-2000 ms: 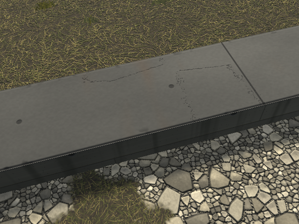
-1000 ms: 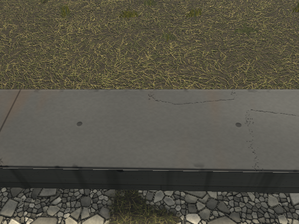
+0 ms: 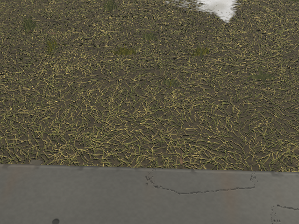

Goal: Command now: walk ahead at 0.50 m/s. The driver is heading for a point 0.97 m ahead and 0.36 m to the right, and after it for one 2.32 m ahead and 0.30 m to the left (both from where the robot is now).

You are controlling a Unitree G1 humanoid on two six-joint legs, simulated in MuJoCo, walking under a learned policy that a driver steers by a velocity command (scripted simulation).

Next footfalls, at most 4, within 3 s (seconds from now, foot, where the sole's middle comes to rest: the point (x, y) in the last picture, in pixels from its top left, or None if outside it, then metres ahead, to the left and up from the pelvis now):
0.04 right None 0.08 -0.09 -0.78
0.44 left None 0.33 0.07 -0.59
0.98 right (181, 202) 0.54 -0.09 -0.59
1.62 left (178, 126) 1.04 -0.13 -0.73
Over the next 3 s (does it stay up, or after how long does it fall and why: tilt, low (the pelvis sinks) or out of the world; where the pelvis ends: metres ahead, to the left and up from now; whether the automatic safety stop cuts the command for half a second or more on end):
stays up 1.00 -0.17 0.05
